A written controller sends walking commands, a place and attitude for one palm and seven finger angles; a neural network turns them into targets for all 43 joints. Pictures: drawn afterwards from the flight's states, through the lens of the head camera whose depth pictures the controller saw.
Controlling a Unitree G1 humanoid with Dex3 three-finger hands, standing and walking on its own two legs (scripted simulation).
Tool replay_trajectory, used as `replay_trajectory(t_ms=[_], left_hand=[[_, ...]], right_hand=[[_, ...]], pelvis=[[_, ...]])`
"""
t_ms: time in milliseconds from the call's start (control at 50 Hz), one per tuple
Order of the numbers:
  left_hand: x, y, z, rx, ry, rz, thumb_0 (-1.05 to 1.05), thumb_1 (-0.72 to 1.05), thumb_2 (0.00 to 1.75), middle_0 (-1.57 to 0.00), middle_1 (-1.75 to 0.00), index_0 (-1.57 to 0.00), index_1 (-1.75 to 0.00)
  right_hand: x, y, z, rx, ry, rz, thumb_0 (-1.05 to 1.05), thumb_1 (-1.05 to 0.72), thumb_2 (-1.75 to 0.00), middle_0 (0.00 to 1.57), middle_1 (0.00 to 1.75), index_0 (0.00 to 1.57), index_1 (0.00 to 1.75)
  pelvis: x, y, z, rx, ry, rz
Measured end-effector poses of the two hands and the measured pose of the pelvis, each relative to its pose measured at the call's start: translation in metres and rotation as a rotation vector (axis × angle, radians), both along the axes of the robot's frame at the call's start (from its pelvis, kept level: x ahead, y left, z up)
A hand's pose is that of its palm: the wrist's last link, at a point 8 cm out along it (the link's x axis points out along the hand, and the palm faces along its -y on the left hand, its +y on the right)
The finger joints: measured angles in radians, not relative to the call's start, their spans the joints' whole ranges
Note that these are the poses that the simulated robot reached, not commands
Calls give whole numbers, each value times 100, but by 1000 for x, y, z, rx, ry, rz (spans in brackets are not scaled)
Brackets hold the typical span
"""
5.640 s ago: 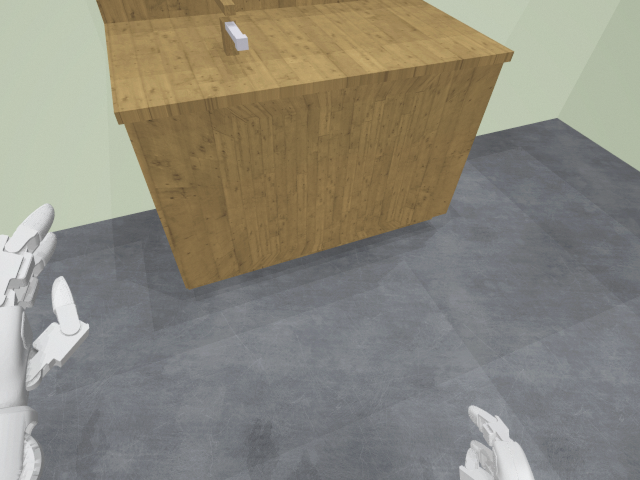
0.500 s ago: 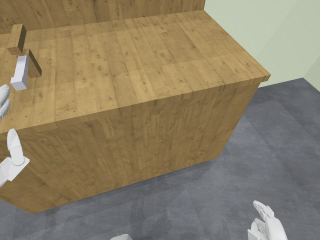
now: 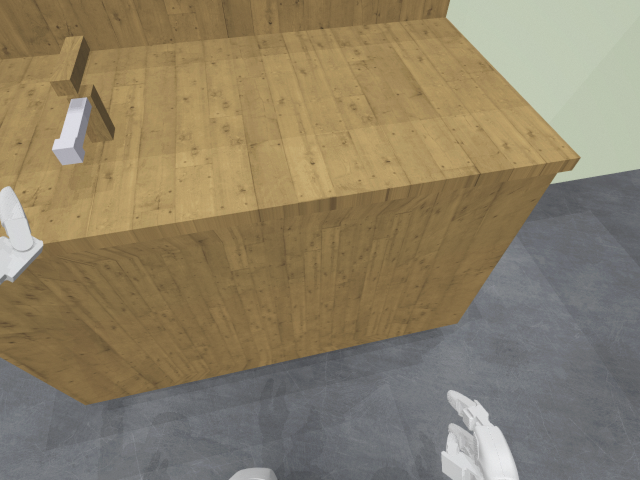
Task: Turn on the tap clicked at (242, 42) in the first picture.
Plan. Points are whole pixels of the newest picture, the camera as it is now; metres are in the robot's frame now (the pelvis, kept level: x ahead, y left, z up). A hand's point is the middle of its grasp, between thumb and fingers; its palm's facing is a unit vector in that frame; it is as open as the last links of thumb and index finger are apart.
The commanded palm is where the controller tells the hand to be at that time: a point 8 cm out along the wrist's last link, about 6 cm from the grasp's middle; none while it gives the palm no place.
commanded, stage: come to a stop and stand still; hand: left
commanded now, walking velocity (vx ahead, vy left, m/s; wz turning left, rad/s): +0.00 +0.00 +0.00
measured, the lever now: (69, 151) +0.48 +0.43 +0.10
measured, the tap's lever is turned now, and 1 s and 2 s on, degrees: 0 0 0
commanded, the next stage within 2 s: look again from close up in 0.96 s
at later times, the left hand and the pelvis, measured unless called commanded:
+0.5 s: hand (86, 263) +0.25 +0.25 +0.18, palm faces +0.35 -0.88 -0.32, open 7.4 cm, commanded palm +0.19 +0.29 +0.18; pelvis +0.02 +0.02 +0.01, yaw -3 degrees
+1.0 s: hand (66, 255) +0.27 +0.29 +0.16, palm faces +0.37 -0.87 -0.33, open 7.4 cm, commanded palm +0.21 +0.32 +0.18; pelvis +0.04 +0.04 +0.01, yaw -2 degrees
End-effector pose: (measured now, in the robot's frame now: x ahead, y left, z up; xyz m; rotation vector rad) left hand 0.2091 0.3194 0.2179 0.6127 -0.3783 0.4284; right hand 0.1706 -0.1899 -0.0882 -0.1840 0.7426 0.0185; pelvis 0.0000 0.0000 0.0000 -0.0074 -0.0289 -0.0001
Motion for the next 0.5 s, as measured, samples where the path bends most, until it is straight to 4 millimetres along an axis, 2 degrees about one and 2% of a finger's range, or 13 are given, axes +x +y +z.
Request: replay_trajectory(t_ms=[20,60,160,220,280,360,420,500], left_hand=[[2,1,-3,-39,6,20,1,89,90,-21,-31,-22,-30],[1,-9,-14,-97,44,16,1,89,90,-21,-30,-21,-30],[-17,-57,-52,-187,199,-139,1,90,90,-20,-30,-21,-30],[-23,-61,-60,-192,222,-182,1,89,90,-21,-31,-21,-30],[-19,-47,-54,-180,161,-158,2,88,90,-22,-31,-22,-30],[-9,-26,-35,-180,34,-107,2,88,90,-22,-31,-22,-30],[-2,-23,-26,-191,-12,-113,2,89,90,-21,-31,-21,-30],[7,-25,-31,-199,30,-154,1,89,90,-20,-30,-21,-30]], right_hand=[[-3,-8,1,-1,-3,-14,2,-90,-90,21,30,20,30],[-10,-26,5,-12,-20,-52,2,-90,-90,21,30,20,30],[-26,-60,19,-84,-51,-146,2,-91,-90,20,30,20,30],[-32,-69,28,-141,-53,-172,2,-91,-90,20,30,20,30],[-35,-68,34,-172,-50,-173,2,-91,-90,20,30,19,30],[-31,-55,38,-171,-54,-144,2,-91,-90,20,30,19,30],[-24,-40,39,-145,-68,-126,2,-91,-90,20,30,20,30],[-11,-18,38,-101,-79,-108,2,-91,-90,20,30,20,30]], pelvis=[[-1,-1,1,5,-2,-5],[-2,-1,2,9,-2,-14],[0,1,3,10,2,-40],[1,0,3,5,-2,-58],[2,0,4,-2,-9,-56],[5,4,7,-10,-8,-48],[9,11,9,-12,-3,-50],[18,21,11,-11,10,-53]])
